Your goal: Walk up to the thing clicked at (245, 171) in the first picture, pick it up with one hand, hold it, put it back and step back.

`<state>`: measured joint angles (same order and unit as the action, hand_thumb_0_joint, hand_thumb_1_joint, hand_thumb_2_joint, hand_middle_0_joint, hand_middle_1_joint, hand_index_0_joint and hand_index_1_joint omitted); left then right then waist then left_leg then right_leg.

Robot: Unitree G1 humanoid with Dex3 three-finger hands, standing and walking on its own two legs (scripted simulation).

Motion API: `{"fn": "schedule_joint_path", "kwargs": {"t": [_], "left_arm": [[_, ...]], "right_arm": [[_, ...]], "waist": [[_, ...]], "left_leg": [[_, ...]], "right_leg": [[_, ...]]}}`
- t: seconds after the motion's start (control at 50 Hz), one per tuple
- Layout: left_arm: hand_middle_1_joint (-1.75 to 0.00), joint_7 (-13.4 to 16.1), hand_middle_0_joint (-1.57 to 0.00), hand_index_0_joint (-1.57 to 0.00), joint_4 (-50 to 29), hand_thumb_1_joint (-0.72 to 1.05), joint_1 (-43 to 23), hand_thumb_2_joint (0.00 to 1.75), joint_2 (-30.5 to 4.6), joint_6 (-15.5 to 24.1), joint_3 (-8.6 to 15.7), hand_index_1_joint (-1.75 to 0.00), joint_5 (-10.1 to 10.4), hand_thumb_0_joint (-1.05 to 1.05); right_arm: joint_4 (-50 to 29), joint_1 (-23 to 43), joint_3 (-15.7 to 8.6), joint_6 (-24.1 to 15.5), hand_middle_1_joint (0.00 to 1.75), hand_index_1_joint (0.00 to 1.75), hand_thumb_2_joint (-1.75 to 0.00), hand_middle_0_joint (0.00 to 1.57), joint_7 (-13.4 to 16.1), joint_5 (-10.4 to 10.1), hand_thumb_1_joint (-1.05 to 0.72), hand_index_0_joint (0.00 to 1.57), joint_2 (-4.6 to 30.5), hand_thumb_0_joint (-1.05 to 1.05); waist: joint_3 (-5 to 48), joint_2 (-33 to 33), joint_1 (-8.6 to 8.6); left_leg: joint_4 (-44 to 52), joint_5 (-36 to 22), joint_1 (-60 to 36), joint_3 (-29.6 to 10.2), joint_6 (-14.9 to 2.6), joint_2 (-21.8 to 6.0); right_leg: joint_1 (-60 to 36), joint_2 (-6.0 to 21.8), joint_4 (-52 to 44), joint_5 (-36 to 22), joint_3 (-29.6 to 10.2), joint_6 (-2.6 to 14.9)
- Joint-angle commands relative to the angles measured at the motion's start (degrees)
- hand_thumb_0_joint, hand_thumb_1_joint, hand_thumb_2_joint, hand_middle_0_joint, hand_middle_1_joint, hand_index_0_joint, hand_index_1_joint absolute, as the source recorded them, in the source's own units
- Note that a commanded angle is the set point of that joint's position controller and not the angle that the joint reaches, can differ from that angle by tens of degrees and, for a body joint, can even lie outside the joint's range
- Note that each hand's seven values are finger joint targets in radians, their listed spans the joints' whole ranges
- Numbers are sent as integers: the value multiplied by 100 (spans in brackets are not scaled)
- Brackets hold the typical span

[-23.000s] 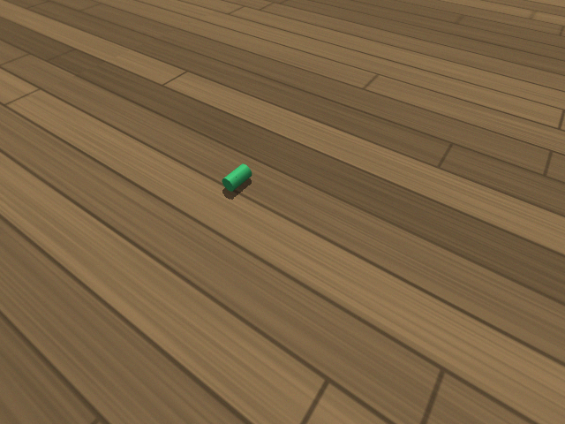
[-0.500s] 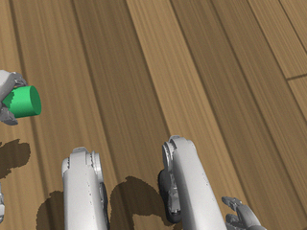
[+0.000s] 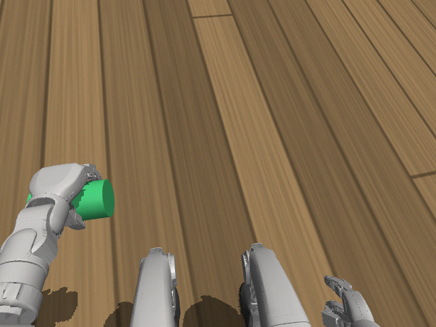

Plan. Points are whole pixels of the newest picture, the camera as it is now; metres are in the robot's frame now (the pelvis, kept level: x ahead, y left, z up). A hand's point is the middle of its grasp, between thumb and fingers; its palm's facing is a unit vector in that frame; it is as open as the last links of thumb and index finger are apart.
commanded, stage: lift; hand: left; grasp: from above
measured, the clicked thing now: (74, 202) +0.38 +0.28 -0.11
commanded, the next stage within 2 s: hold in 0.64 s
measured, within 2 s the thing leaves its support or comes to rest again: neither
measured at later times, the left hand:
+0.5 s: hand (61, 179) +0.36 +0.23 +0.05, palm faces -0.44 -0.09 -0.89, open 10.3 cm
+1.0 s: hand (51, 152) +0.38 +0.23 +0.11, palm faces -0.46 -0.09 -0.88, open 10.4 cm
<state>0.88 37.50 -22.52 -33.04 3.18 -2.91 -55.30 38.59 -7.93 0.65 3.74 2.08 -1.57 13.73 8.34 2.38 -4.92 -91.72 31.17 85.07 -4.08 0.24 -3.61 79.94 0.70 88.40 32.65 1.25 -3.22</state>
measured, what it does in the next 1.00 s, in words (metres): rises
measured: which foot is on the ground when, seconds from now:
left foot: down 0.00-1.00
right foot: down 0.00-1.00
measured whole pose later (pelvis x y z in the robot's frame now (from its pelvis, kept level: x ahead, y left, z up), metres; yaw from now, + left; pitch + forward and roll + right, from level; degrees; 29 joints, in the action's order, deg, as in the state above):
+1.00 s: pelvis +0.08 -0.01 +0.18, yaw +1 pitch +7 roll -1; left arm 4.8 46.3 -17.4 -22.1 -0.9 -11.2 -57.0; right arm 42.9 -12.9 -2.5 1.2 2.9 -2.9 13.9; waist 3.5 1.5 -1.9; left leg -39.9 18.3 28.2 2.0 0.8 -2.9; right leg 26.0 1.9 38.5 19.2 -1.3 -2.6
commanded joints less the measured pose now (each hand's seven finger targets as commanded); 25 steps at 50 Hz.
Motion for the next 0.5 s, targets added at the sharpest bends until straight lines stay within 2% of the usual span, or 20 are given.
{"fn": "schedule_joint_path", "kwargs": {"t": [0.0,0.04,0.06,0.12,0.14,0.18,0.22,0.26,0.28,0.32,0.38,0.42,0.48], "left_arm": [[-63,332,-106,-110,-1017,79,-1569,65,-1323,-62,480,-59,45,0],[-64,363,-107,-111,-838,81,-1521,65,-1159,-58,388,-60,51,0],[-66,369,-106,-111,-730,82,-1469,63,-964,-60,220,-61,25,0],[-65,482,-103,-107,-698,77,-1520,62,-904,-29,202,-61,2,0],[-67,516,-103,-107,-771,77,-1566,63,-764,-23,70,-62,-36,0],[-69,651,-102,-107,-593,77,-1513,64,-804,-45,146,-64,-93,0],[-67,775,-104,-108,-432,78,-1542,65,-549,-83,-34,-63,-117,0],[-69,910,-104,-108,-372,78,-1635,69,-693,-133,67,-65,-192,0],[-68,953,-105,-109,-307,79,-1682,69,-668,-163,13,-64,-220,0],[-69,1018,-107,-111,-239,81,-1774,72,-614,-225,-34,-65,-226,0],[-68,1049,-108,-111,86,81,-1566,74,-509,-341,-120,-65,-204,0],[-69,1065,-106,-109,-46,79,-1690,75,-573,-384,-57,-66,-148,0],[-67,986,-106,-108,168,77,-1417,74,-315,-474,-194,-64,-107,0]], "right_arm": [[-349,-397,-377,-323,30,30,-89,20,142,-19,-89,20,952,0],[-323,-387,-383,-405,30,30,-89,20,160,-24,-89,20,960,0],[-303,-386,-373,-444,30,30,-89,20,168,-33,-89,20,933,0],[-257,-448,-430,-532,30,30,-90,20,187,-38,-89,20,914,0],[-265,-499,-405,-553,30,30,-90,20,187,-52,-89,20,869,0],[-199,-558,-430,-587,30,30,-90,20,196,-60,-89,20,871,0],[-166,-594,-412,-624,30,30,-89,20,188,-51,-89,20,839,0],[-105,-645,-458,-632,30,30,-89,20,193,-45,-89,20,872,0],[-79,-664,-453,-635,30,30,-89,20,192,-50,-89,20,866,0],[-55,-688,-456,-638,30,30,-89,20,194,-42,-89,20,843,0],[-69,-620,-462,-634,30,30,-89,20,171,-58,-88,20,855,0],[-100,-585,-480,-629,30,30,-89,20,166,-44,-88,20,851,0],[-59,-624,-485,-635,30,30,-89,20,155,-48,-89,20,810,0]], "waist": [[2371,667,-18],[2137,675,-2],[2044,632,-16],[2063,597,19],[2053,611,-17],[2050,533,16],[1887,480,-20],[1914,518,65],[1832,521,58],[1762,438,54],[1518,307,106],[1602,277,172],[1539,196,159]], "left_leg": [[2273,114,-3020,18,-86,169],[2633,247,-3237,-93,-68,138],[2760,213,-3374,-99,-56,138],[3040,-96,-3816,-33,-25,151],[3100,-305,-3956,49,-13,192],[3247,-634,-4195,106,-7,218],[3474,-733,-4378,126,-1,228],[3695,-877,-4648,158,13,234],[3773,-975,-4728,193,18,241],[3926,-1183,-4885,242,7,266],[4233,-1253,-5121,297,5,291],[4394,-1360,-5327,325,5,309],[4568,-1720,-5558,318,15,324]], "right_leg": [[-1611,-244,-1911,-284,114,412],[-1790,-256,-2092,-278,110,398],[-1859,-262,-2211,-306,107,405],[-2304,-257,-2632,-476,49,406],[-2492,-257,-2807,-589,9,422],[-2808,-254,-3034,-828,-32,412],[-3008,-273,-3245,-926,-25,402],[-3265,-272,-3457,-1056,-35,395],[-3355,-261,-3539,-1134,-51,399],[-3636,-265,-3787,-1297,-88,381],[-3914,-244,-4102,-1337,-95,370],[-4242,-240,-4314,-1414,-115,350],[-4578,-243,-4479,-1786,-142,320]]}}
